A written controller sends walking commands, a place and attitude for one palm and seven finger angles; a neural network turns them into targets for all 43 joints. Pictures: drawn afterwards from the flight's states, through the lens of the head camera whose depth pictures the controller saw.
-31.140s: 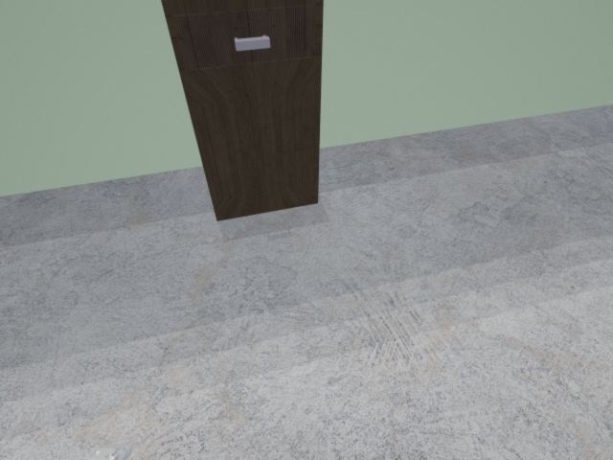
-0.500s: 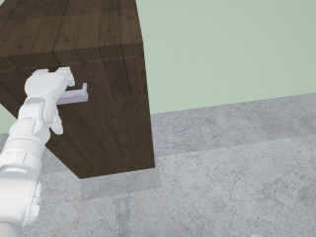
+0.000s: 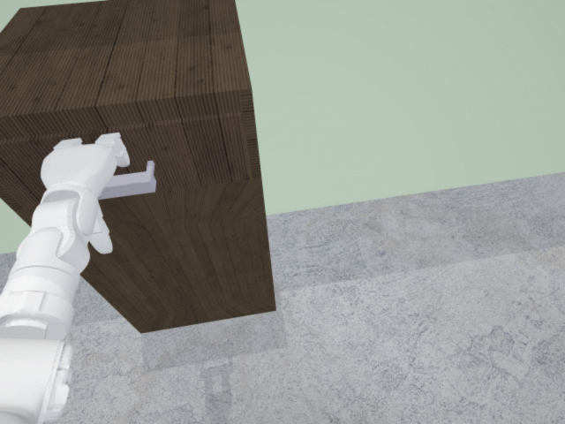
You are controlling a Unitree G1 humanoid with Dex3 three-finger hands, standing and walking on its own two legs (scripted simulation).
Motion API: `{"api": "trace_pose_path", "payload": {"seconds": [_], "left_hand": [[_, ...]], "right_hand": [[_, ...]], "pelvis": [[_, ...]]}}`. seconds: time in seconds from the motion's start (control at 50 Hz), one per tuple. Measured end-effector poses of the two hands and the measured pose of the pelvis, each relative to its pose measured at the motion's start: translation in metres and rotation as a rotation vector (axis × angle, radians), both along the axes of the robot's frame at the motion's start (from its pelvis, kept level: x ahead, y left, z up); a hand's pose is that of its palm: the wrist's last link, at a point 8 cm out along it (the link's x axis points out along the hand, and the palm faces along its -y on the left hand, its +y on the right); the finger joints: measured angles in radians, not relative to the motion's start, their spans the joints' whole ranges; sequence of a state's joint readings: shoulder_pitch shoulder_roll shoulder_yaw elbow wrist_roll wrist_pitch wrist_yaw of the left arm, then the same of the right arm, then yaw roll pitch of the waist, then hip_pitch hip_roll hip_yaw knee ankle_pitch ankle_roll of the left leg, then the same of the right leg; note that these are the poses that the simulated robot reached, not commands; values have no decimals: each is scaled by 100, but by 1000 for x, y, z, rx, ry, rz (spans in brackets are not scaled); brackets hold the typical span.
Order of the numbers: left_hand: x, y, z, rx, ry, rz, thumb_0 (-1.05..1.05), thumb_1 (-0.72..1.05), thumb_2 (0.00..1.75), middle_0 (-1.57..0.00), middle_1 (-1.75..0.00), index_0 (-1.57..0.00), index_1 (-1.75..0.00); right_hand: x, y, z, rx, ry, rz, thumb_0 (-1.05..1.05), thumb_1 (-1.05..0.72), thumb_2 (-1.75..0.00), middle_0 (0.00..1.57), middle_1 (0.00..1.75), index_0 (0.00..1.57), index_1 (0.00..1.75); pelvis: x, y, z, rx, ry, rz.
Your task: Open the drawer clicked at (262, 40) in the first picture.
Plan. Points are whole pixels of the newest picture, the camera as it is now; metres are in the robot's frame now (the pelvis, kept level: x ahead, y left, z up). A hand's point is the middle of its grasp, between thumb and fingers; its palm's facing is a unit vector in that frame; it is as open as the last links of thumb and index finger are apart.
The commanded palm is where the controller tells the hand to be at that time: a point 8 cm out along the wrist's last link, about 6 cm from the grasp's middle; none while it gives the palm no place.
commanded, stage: re-aim the fingers above the handle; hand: left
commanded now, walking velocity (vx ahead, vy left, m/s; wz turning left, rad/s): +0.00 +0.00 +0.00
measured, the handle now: (123, 177) +0.52 +0.30 +0.04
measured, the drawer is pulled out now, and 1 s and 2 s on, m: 0.00 0.00 0.00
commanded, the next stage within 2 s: lower the fingers behind the handle in 1.52 s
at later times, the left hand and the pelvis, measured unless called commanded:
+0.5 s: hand (109, 177) +0.45 +0.28 +0.10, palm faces +0.00 +0.02 -1.00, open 13.8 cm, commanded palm +0.42 +0.29 +0.16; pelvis +0.00 +0.01 +0.00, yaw -1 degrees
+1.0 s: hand (95, 179) +0.45 +0.29 +0.10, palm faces +0.00 +0.03 -1.00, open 13.8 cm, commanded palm +0.43 +0.30 +0.16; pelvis -0.01 +0.00 +0.00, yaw +0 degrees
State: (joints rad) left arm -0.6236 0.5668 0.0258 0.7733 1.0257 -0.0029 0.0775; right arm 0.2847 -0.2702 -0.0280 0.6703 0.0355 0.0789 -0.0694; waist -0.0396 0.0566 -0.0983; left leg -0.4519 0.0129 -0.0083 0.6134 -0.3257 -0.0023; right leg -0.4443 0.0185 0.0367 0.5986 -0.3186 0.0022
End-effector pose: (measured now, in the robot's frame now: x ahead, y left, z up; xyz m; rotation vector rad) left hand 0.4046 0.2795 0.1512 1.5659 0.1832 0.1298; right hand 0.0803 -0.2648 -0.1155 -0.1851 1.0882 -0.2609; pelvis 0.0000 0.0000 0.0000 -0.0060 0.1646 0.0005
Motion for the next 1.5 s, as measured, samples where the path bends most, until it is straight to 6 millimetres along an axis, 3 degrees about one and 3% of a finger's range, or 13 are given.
{"api": "trace_pose_path", "payload": {"seconds": [0.14,0.32,0.4,0.6,0.68,0.86,0.98,1.12,1.22,1.36,1.5], "left_hand": [[-4,15,3,43,-17,4,0,-49,30,-32,-120,-32,-120],[20,-15,6,11,-25,-64,0,-49,30,-32,-120,-32,-120],[30,-19,5,5,-32,-54,0,-49,30,-32,-120,-32,-120],[23,12,4,31,-13,46,0,-49,30,-32,-120,-32,-120],[15,15,5,35,-1,32,0,-49,30,-32,-120,-32,-120],[15,-8,0,-6,-22,-68,0,-49,30,-32,-120,-32,-120],[23,5,4,27,-38,4,0,-49,30,-32,-120,-32,-120],[24,22,4,36,31,62,0,-49,30,-32,-120,-32,-120],[27,11,-5,13,66,-21,0,-49,30,-32,-120,-32,-120],[39,-12,-4,-19,-45,-114,0,-49,30,-32,-120,-32,-120],[40,18,2,33,-53,56,0,-49,30,-32,-120,-32,-120]], "right_hand": [[10,0,2,-29,-9,46,1,-90,-90,20,30,21,30],[-3,6,-2,-22,25,37,1,-90,-90,20,30,21,30],[-16,9,-5,-4,42,5,1,-90,-90,20,30,21,30],[-41,9,-11,20,114,-36,1,-90,-90,20,30,21,30],[-38,3,-8,-1,118,-28,1,-90,-90,20,30,21,30],[-9,-7,1,-44,42,3,1,-90,-90,20,30,21,30],[-1,-2,0,-29,9,16,1,-90,-90,20,30,21,30],[-15,4,-5,-13,60,9,1,-90,-90,20,30,21,30],[-29,2,-6,-29,110,-7,1,-90,-90,20,30,21,30],[-41,1,-7,-32,136,-31,1,-90,-90,20,30,21,30],[-43,8,-11,6,133,-48,1,-90,-90,20,30,21,30]], "pelvis": [[-7,0,-2,-6,11,25],[-8,6,-4,-6,25,24],[-6,7,-4,-3,34,4],[0,5,-2,-2,39,-10],[2,4,-2,-6,34,3],[-2,4,-3,-8,21,15],[-7,3,-4,-6,36,9],[-3,3,-4,-7,49,10],[0,5,-5,-11,49,15],[0,9,-7,-13,62,6],[1,10,-6,-9,72,-16]]}}
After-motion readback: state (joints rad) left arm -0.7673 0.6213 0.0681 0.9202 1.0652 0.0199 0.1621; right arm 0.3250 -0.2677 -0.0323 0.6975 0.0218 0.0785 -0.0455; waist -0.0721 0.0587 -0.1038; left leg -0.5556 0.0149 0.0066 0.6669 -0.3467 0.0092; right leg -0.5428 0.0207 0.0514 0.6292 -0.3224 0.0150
